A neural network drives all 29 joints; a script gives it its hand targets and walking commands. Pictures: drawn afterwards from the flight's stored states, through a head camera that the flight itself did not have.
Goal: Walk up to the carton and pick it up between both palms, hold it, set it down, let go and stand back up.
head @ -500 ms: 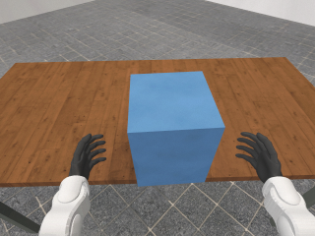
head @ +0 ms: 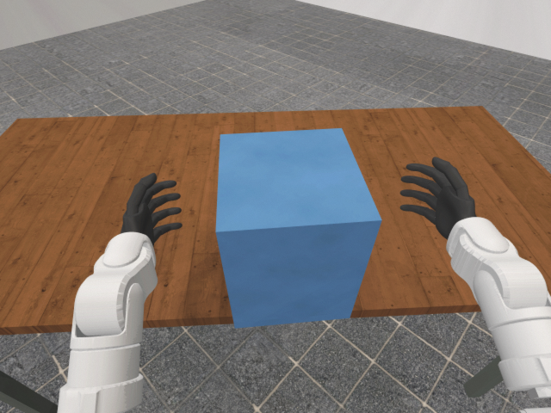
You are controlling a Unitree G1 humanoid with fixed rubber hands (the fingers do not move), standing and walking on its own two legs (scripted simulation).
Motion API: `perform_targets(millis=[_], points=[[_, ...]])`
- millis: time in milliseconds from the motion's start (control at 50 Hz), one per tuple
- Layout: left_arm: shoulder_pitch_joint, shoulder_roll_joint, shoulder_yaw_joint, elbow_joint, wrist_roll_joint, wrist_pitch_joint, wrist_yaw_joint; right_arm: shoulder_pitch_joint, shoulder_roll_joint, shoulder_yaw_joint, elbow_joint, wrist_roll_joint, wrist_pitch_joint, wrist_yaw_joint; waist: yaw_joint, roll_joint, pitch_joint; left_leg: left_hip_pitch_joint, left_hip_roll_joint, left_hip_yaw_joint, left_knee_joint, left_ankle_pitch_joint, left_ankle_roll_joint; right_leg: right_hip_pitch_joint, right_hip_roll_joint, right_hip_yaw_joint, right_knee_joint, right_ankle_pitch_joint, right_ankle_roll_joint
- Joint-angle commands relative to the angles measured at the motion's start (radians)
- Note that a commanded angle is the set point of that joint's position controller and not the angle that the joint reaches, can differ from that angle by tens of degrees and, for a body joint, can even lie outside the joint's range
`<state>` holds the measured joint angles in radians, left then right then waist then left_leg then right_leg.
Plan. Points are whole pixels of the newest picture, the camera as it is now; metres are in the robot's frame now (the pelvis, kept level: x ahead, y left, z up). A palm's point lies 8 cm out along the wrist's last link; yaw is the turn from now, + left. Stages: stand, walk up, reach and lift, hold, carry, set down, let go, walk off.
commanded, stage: reach and lift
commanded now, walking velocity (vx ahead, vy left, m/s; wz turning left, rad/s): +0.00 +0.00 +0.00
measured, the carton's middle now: (287, 229) +0.42 +0.01 +0.06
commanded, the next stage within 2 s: none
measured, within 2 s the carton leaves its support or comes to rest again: neither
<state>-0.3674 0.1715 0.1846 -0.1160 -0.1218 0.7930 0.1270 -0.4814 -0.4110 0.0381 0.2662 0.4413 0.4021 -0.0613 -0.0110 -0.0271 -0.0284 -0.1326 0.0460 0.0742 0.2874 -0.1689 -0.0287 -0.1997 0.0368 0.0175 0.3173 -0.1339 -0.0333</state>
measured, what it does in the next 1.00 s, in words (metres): stands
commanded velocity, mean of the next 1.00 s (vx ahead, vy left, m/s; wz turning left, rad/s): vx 0.00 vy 0.00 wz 0.00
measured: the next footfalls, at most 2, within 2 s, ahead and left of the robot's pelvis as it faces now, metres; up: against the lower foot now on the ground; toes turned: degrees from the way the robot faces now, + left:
none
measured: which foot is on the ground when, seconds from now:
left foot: down 0.00-1.00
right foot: down 0.00-1.00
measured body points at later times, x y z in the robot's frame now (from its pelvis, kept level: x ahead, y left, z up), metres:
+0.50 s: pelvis +0.00 +0.00 +0.00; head +0.00 +0.01 +0.45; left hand +0.41 +0.22 +0.20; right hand +0.45 -0.20 +0.21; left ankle -0.01 +0.14 -0.75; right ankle +0.02 -0.10 -0.75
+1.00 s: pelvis +0.00 +0.00 +0.00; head +0.02 +0.01 +0.45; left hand +0.41 +0.21 +0.12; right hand +0.45 -0.18 +0.13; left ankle -0.01 +0.14 -0.75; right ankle +0.02 -0.10 -0.75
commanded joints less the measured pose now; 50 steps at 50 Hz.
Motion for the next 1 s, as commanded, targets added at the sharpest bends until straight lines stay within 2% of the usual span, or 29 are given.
perform_targets(millis=[0, 440, 460, 620, 740, 840, 860, 880, 900, 980], points=[[-0.425, 0.130, 0.022, -0.119, -0.004, -0.047, 0.004, -0.436, -0.177, -0.074, -0.092, 0.012, -0.041, 0.008, 0.007, 0.002, -0.376, 0.046, -0.048, -0.034, -0.003, 0.150, 0.022, 0.171, 0.006, 0.038, 0.010, 0.310, 0.047], [-0.882, 0.242, -0.017, 0.260, -0.049, -0.097, 0.013, -0.888, -0.244, -0.036, 0.320, 0.050, -0.040, 0.054, 0.018, 0.011, -0.527, 0.008, -0.047, -0.058, 0.053, 0.217, 0.021, 0.162, 0.012, 0.010, 0.021, 0.369, 0.063], [-0.870, 0.226, -0.026, 0.297, -0.048, -0.099, 0.013, -0.885, -0.246, -0.031, 0.348, 0.056, -0.042, 0.056, -0.005, 0.014, -0.527, 0.035, -0.045, -0.060, 0.053, 0.223, 0.020, 0.166, 0.012, 0.011, 0.019, 0.373, 0.057], [-0.912, 0.218, -0.037, 0.427, -0.024, -0.160, 0.006, -0.925, -0.224, 0.003, 0.478, 0.049, -0.076, 0.065, 0.007, 0.011, -0.498, 0.030, -0.047, -0.060, 0.056, 0.247, 0.012, 0.173, 0.016, 0.003, 0.007, 0.384, 0.064], [-0.852, 0.185, -0.029, 0.475, 0.016, -0.231, -0.005, -0.870, -0.183, 0.019, 0.513, 0.030, -0.129, 0.065, 0.021, 0.007, -0.486, 0.042, -0.050, -0.056, 0.063, 0.292, 0.005, 0.190, 0.020, -0.005, 0.007, 0.412, 0.071], [-0.809, 0.148, -0.026, 0.472, 0.043, -0.312, -0.012, -0.820, -0.149, 0.000, 0.485, -0.013, -0.191, 0.062, 0.027, 0.017, -0.479, 0.044, -0.053, -0.052, 0.060, 0.290, -0.003, 0.181, 0.023, -0.014, 0.004, 0.382, 0.076], [-0.806, 0.141, -0.029, 0.471, 0.044, -0.332, -0.010, -0.816, -0.141, -0.005, 0.472, -0.024, -0.207, 0.062, 0.031, 0.017, -0.486, 0.045, -0.054, -0.050, 0.061, 0.285, -0.003, 0.171, 0.023, -0.017, 0.005, 0.369, 0.076], [-0.789, 0.140, -0.049, 0.437, 0.014, -0.371, -0.007, -0.805, -0.102, -0.026, 0.439, -0.041, -0.216, 0.057, 0.053, 0.019, -0.484, 0.007, -0.061, -0.048, 0.054, 0.245, -0.003, 0.175, 0.020, -0.016, 0.015, 0.341, 0.074], [-0.824, 0.144, -0.059, 0.442, 0.005, -0.401, -0.001, -0.823, -0.104, -0.048, 0.417, -0.058, -0.230, 0.055, 0.042, 0.020, -0.509, 0.002, -0.058, -0.048, 0.050, 0.224, -0.001, 0.162, 0.019, -0.017, 0.021, 0.324, 0.072], [-0.857, 0.109, -0.077, 0.494, 0.008, -0.497, 0.026, -0.823, -0.080, -0.085, 0.435, -0.121, -0.289, 0.057, 0.046, 0.034, -0.573, 0.040, -0.042, -0.049, 0.074, 0.223, -0.002, 0.086, 0.018, -0.025, 0.016, 0.273, 0.052]])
